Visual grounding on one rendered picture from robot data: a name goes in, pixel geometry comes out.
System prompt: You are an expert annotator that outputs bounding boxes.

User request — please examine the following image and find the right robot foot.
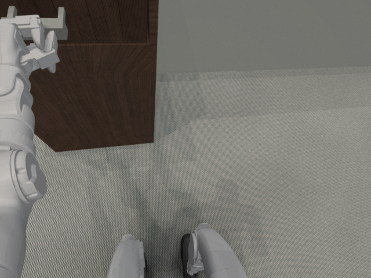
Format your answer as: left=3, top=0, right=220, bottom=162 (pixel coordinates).
left=180, top=233, right=198, bottom=278

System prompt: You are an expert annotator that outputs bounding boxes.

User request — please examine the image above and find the cabinet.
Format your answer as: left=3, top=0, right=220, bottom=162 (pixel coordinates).
left=26, top=0, right=159, bottom=152

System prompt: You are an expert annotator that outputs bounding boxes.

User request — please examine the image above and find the robot left forearm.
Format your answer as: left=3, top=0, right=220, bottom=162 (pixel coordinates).
left=0, top=65, right=36, bottom=156

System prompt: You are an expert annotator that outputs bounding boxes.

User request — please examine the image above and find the robot right thigh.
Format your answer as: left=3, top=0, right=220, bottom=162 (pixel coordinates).
left=190, top=228, right=248, bottom=278

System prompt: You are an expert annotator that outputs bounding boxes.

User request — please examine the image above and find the left robot hand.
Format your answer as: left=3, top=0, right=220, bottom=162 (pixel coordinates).
left=0, top=14, right=60, bottom=78

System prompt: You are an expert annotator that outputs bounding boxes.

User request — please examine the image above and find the drawer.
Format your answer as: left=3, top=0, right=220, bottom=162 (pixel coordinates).
left=0, top=0, right=147, bottom=44

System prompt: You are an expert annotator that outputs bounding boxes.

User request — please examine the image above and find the handle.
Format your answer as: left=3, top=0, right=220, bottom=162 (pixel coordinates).
left=1, top=6, right=68, bottom=40

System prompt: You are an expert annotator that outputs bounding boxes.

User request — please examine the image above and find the left robot upper arm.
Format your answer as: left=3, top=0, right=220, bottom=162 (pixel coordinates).
left=0, top=149, right=47, bottom=278

